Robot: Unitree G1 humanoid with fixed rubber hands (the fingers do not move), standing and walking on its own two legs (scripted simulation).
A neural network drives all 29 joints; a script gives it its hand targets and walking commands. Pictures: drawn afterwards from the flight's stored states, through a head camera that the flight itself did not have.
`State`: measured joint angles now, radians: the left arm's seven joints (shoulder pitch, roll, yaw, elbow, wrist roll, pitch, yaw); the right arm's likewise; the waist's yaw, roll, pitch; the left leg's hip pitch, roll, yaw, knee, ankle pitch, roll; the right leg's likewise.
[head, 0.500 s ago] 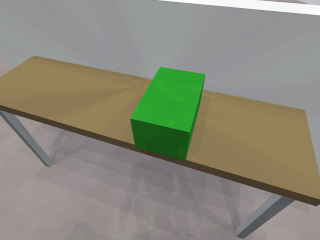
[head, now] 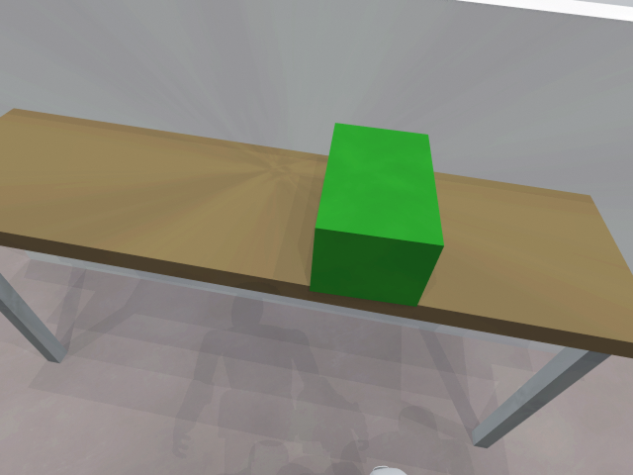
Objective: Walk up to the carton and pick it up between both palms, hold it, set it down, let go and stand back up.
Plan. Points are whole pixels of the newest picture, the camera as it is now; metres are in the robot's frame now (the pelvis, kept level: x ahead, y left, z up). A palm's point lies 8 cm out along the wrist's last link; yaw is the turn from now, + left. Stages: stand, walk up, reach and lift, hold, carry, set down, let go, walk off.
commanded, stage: walk up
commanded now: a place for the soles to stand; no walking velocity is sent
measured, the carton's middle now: (372, 207) +0.56 -0.08 +0.02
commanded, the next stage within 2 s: reach and lift in 2.00 s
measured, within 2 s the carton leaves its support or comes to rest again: neither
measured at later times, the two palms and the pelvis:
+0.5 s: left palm (173, 448) +0.19 +0.21 -0.11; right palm out of the picture -0.01 -0.20 -0.13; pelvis +0.07 +0.01 +0.02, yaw -12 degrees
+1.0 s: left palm (147, 468) +0.17 +0.23 -0.11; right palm out of the picture +0.07 -0.23 -0.10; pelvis +0.07 +0.01 +0.03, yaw -12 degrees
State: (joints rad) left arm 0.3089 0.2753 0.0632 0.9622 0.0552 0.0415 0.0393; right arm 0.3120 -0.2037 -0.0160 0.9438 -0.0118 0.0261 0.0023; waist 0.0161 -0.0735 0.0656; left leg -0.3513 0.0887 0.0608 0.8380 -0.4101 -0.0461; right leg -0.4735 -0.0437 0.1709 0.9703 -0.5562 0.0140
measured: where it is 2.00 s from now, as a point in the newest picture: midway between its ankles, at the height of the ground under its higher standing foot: outside the picture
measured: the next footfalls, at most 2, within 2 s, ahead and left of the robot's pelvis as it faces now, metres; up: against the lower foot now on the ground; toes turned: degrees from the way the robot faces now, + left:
right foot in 0.44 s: +0.13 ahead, -0.11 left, +0.00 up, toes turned -7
left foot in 0.76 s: +0.16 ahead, +0.13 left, +0.00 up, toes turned -3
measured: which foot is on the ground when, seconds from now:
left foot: down 0.00-0.48, up 0.50-0.74, down 0.76-1.00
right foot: up 0.00-0.42, down 0.44-1.00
